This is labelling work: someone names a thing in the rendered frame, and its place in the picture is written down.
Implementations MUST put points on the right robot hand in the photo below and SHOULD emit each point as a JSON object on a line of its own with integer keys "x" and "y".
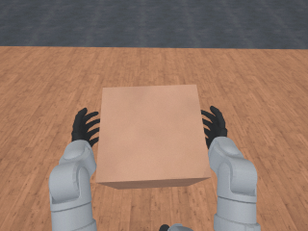
{"x": 217, "y": 126}

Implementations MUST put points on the carton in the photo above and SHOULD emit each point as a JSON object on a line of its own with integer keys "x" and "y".
{"x": 151, "y": 137}

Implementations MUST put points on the left robot hand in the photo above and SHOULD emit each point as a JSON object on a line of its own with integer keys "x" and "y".
{"x": 81, "y": 129}

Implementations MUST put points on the robot right forearm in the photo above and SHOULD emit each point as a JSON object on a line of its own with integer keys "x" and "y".
{"x": 236, "y": 187}

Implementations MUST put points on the robot left forearm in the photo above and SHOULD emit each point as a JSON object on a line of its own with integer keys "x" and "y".
{"x": 69, "y": 189}

